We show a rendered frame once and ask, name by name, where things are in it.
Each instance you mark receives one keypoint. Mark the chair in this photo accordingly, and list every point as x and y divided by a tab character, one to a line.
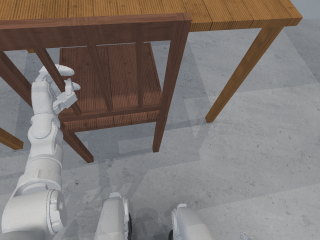
119	83

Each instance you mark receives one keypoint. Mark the left robot upper arm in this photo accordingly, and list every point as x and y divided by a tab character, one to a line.
35	216

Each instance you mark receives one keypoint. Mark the robot right shin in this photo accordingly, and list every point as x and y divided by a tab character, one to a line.
174	235

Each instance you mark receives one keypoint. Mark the table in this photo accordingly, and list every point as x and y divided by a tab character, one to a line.
206	15

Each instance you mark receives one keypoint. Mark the left robot hand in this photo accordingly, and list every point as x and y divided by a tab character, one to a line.
43	95

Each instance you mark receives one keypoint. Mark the robot right thigh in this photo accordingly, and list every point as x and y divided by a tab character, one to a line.
187	223

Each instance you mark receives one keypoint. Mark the robot left forearm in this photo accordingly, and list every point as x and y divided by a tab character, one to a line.
45	160

